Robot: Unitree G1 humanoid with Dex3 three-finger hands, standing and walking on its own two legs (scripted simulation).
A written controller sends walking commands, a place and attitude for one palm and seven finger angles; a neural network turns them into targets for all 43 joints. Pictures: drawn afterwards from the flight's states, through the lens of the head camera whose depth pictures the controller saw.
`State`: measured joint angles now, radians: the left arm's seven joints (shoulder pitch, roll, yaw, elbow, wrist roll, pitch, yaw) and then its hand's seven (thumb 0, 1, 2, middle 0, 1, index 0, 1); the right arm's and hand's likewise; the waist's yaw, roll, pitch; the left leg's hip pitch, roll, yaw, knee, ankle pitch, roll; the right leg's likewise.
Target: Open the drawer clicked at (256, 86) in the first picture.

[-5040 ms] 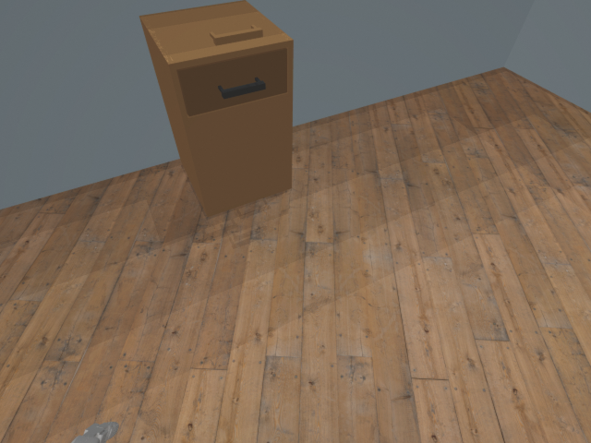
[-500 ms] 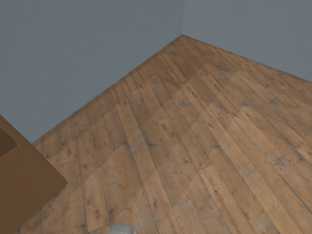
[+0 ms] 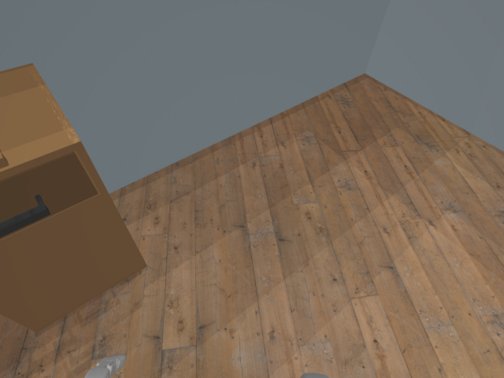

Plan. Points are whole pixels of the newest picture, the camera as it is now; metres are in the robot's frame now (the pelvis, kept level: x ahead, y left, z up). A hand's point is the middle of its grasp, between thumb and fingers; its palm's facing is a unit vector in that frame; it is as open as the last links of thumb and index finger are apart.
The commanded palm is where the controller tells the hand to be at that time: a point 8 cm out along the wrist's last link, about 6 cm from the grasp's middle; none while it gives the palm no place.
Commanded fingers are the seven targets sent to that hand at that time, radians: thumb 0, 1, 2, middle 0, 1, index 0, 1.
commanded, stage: turn to face it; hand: left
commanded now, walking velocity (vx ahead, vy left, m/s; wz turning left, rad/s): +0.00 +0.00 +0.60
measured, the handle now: (10, 218) +0.46 +0.60 -0.16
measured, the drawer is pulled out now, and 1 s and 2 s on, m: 0.00 0.00 0.00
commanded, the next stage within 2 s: take the last steps up to it in 1.08 s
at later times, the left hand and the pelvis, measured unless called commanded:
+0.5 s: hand out of the picture -0.03 +0.19 -0.16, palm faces +0.35 -0.90 -0.26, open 7.4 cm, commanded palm none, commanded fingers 0.00 0.90 0.90 -0.20 -0.30 -0.20 -0.30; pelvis -0.03 -0.02 +0.00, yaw +21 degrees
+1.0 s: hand out of the picture -0.09 +0.23 -0.16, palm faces +0.54 -0.80 -0.26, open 7.4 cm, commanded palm none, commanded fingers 0.00 0.90 0.90 -0.20 -0.30 -0.20 -0.30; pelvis -0.05 +0.01 +0.00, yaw +32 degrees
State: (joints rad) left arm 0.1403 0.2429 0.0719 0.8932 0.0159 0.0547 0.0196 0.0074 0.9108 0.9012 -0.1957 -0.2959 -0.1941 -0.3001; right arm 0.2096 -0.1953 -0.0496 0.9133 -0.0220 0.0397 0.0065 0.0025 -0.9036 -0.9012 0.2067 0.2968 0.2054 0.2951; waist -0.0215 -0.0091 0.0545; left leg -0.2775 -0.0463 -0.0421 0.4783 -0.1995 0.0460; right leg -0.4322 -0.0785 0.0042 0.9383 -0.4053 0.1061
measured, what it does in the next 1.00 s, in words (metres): steps on the spot, turning left: right foot, then left foot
